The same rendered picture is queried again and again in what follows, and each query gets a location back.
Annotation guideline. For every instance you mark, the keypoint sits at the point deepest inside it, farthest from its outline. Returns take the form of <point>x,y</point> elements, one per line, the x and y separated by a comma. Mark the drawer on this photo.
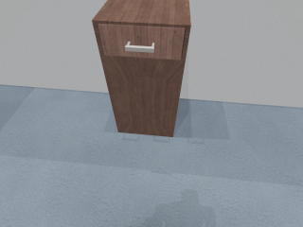
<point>168,41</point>

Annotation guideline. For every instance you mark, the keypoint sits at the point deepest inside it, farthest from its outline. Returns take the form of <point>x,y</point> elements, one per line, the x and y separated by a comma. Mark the handle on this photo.
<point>139,48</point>

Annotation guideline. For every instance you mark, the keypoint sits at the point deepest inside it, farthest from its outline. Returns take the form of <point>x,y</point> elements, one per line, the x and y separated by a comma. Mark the cabinet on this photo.
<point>144,92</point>

